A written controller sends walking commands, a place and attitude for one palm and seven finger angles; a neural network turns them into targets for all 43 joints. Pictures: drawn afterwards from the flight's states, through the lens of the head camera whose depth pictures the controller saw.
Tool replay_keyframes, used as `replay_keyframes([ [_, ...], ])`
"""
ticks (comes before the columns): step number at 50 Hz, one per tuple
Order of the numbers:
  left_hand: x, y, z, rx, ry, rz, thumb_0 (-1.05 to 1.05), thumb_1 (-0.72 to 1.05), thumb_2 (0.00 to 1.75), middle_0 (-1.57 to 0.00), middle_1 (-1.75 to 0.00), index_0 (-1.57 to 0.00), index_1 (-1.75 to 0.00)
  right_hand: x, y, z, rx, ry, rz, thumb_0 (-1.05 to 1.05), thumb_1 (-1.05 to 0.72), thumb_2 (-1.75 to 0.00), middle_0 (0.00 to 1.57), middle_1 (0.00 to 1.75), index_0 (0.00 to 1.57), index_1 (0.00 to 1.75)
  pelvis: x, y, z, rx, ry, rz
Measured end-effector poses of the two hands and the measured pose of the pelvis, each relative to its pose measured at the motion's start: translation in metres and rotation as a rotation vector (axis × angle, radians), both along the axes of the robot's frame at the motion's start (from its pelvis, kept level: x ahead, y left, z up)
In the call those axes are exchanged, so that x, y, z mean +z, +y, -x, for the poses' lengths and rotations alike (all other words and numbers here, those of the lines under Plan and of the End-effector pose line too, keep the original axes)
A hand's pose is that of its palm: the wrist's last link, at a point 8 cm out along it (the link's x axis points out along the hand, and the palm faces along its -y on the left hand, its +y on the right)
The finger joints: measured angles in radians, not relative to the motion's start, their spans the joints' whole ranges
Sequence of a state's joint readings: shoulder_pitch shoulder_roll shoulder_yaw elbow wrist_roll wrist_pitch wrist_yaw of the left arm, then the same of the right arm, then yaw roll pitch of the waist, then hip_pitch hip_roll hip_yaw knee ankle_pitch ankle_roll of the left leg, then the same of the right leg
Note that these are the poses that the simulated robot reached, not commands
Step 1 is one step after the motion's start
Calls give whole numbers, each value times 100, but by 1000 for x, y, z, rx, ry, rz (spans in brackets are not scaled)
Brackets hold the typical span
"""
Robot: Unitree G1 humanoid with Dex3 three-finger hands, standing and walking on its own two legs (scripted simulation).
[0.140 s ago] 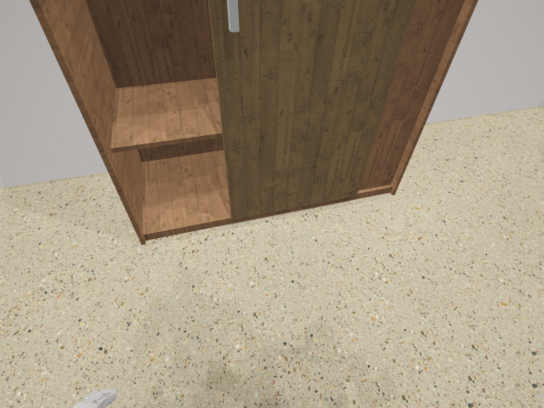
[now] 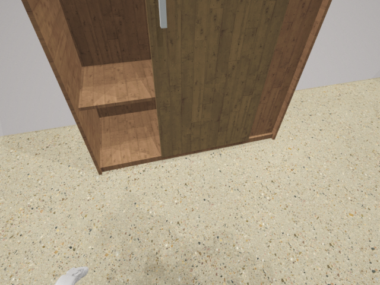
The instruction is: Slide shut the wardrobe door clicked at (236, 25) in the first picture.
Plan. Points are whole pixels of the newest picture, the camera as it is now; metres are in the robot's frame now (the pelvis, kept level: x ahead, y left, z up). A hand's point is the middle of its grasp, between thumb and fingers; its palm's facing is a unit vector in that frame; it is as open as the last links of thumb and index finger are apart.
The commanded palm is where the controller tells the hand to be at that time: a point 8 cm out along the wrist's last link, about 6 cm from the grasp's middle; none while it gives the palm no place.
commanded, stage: stand and wait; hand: right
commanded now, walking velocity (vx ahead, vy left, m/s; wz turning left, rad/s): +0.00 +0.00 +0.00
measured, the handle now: out of the picture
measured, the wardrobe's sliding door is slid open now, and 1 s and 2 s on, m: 0.40 0.40 0.40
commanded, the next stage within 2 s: look at it before walking up in 0.68 s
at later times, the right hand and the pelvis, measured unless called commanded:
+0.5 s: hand out of the picture +0.05 -0.24 -0.15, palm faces -0.03 +0.94 -0.33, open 7.3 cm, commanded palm none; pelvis -0.02 +0.01 +0.01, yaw +0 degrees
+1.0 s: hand out of the picture +0.07 -0.23 -0.15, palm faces -0.05 +0.94 -0.33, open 7.3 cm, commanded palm none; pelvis -0.01 +0.01 +0.01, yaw +1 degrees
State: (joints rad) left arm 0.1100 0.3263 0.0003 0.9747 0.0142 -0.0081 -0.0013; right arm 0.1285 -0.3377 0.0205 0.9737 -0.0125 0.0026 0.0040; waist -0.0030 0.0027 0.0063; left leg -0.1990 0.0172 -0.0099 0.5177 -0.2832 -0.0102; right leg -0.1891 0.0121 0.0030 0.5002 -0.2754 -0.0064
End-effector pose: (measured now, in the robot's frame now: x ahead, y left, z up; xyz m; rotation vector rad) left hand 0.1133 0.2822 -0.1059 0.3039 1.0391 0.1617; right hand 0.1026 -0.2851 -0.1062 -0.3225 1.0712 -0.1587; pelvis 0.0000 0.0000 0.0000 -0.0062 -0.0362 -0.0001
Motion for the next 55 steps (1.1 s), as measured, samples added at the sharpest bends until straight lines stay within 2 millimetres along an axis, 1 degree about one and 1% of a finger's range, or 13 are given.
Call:
replay_keyframes([
  [3,0,0,2,-2,4,3,0,91,90,-21,-30,-20,-30,-2,4,6,-4,10,-9,0,-91,-90,21,30,21,30,1,2,3,0,-2,1],
  [6,0,2,9,2,20,2,0,91,90,-21,-30,-20,-30,-4,6,14,-9,29,-13,0,-91,-90,21,30,21,30,2,3,6,-1,-2,0],
  [17,-6,15,48,39,129,-14,0,91,90,-21,-30,-20,-30,-9,3,50,-39,124,-6,0,-91,-90,21,30,21,30,4,7,14,-1,-1,-2],
  [22,-8,19,62,54,166,-16,0,91,90,-21,-30,-20,-30,-9,2,57,-46,147,0,0,-91,-90,21,30,21,30,5,8,16,0,-1,-2],
  [26,-9,20,69,62,180,-14,0,91,90,-21,-30,-20,-30,-8,1,58,-46,151,3,0,-91,-90,20,30,21,30,5,8,17,1,-1,-2],
  [34,-9,19,69,67,179,-7,0,91,90,-21,-30,-20,-30,-7,3,51,-37,135,3,0,-91,-90,20,30,21,30,6,9,17,4,1,-2],
  [44,-7,17,60,65,163,-5,0,91,90,-21,-30,-20,-30,-6,5,39,-25,119,-3,0,-91,-90,20,30,21,30,7,9,14,8,5,-2],
  [55,-5,18,50,67,155,-10,0,91,90,-21,-30,-20,-30,-6,5,34,-25,125,-2,0,-91,-90,20,30,21,30,8,8,8,11,6,-2],
])
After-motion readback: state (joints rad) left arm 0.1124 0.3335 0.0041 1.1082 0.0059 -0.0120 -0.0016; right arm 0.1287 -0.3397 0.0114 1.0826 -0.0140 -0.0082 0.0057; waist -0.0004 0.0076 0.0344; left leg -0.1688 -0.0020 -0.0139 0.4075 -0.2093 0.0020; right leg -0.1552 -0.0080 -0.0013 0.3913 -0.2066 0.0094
